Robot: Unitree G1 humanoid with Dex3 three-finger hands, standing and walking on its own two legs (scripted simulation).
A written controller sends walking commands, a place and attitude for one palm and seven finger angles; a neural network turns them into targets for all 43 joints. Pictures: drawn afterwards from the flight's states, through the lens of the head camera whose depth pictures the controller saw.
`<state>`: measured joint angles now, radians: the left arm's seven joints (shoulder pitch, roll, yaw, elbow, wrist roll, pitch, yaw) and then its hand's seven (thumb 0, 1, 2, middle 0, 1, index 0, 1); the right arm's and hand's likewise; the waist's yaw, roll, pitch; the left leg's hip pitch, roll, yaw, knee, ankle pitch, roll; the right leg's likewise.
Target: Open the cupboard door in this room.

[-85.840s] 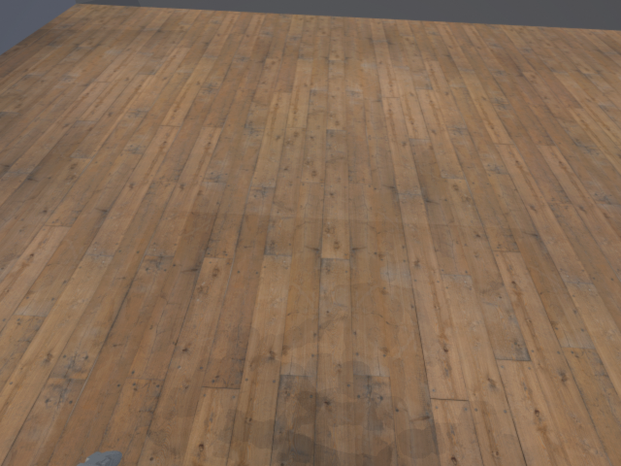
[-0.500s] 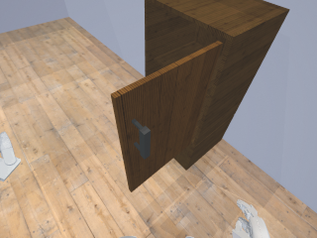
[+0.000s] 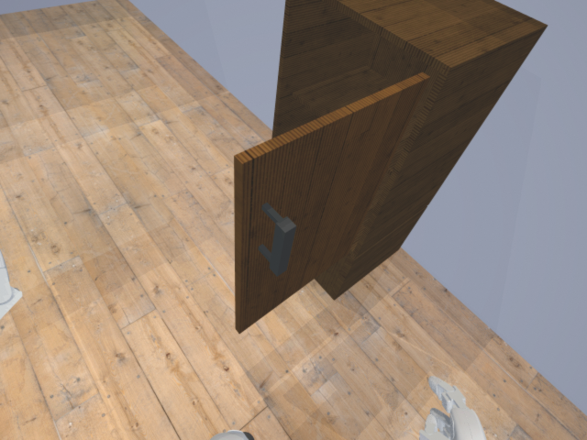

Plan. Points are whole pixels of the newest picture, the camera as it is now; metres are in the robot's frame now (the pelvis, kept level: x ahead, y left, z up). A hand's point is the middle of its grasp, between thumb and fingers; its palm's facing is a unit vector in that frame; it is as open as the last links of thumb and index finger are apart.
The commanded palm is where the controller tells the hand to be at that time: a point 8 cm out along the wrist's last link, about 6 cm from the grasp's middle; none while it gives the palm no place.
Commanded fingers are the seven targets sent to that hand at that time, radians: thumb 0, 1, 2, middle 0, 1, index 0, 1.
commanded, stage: step back with the hand held close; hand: left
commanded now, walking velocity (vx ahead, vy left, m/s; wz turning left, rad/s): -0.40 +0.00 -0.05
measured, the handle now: (273, 240) +0.41 +0.06 -0.01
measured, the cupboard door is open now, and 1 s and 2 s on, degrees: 91 91 91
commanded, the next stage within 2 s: stop stepping back and stand still in 0.20 s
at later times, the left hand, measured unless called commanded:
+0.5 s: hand (40, 403) +0.13 +0.22 +0.16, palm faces +0.34 -0.82 -0.46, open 7.4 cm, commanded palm +0.07 +0.26 +0.18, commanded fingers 0.00 0.90 0.90 -0.20 -0.30 -0.20 -0.30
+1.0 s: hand out of the picture +0.06 +0.21 +0.16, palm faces +0.41 -0.80 -0.45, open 7.4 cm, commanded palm +0.01 +0.25 +0.18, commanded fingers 0.00 0.90 0.90 -0.20 -0.30 -0.20 -0.30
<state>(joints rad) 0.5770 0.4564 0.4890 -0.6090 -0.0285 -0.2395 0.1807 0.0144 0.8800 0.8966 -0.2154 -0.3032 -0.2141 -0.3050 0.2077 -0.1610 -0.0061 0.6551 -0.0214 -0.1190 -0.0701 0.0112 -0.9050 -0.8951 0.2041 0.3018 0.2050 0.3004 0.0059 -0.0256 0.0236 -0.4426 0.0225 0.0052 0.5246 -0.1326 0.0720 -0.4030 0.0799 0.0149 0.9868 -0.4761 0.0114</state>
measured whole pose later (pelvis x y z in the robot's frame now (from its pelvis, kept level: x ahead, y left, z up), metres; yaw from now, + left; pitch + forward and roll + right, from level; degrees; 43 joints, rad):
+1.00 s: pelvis -0.15 -0.05 +0.00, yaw -3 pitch -1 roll +1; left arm 0.52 0.36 0.39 -0.40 -0.02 -0.20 0.14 0.01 0.88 0.90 -0.21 -0.30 -0.21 -0.30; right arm 0.23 -0.24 -0.01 0.68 0.01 -0.12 -0.07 0.01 -0.91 -0.90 0.20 0.30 0.20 0.30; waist 0.01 0.00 -0.01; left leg -0.24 0.04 0.05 0.50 -0.24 -0.02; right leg -0.16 0.02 -0.06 0.52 -0.34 -0.05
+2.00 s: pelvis -0.19 -0.01 +0.00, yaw -1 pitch -1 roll +0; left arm 0.25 0.20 -0.02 0.88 0.03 0.06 -0.01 0.01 0.90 0.90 -0.20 -0.30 -0.20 -0.30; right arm 0.14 -0.28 0.01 0.94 -0.02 0.01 0.01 0.01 -0.91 -0.89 0.20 0.30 0.20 0.30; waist -0.03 0.01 0.04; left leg -0.31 0.00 0.04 0.50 -0.17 0.02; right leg -0.23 -0.01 -0.06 0.52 -0.28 -0.01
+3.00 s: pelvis -0.16 -0.03 +0.01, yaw -1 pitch -2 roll +0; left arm 0.27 0.14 0.01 1.15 0.01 0.00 0.03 0.00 0.91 0.90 -0.20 -0.30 -0.20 -0.30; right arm 0.25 -0.14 0.00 1.15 -0.02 0.02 -0.03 0.00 -0.92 -0.90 0.20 0.30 0.20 0.30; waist -0.01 0.01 0.06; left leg -0.21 0.02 0.03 0.41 -0.16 -0.01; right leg -0.12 0.01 -0.08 0.40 -0.25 -0.03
